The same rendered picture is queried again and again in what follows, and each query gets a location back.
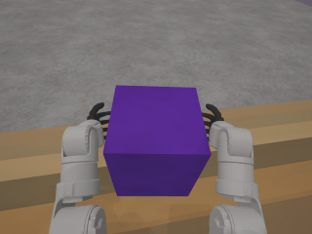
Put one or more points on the robot left forearm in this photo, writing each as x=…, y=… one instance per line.
x=79, y=165

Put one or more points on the robot right upper arm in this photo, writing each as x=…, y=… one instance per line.
x=234, y=219

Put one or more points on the robot right hand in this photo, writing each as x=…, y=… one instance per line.
x=214, y=118

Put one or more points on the robot left upper arm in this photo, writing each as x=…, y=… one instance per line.
x=88, y=219

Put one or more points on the carton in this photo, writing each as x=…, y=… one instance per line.
x=156, y=143

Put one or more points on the robot left hand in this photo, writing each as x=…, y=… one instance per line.
x=94, y=115

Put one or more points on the robot right forearm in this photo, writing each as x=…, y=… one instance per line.
x=235, y=168

